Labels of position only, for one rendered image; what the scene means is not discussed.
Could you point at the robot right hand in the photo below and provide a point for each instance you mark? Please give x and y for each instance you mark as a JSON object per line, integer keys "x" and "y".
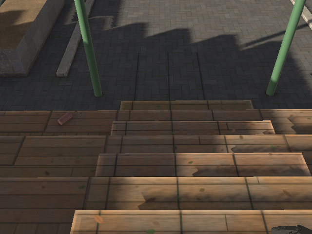
{"x": 299, "y": 229}

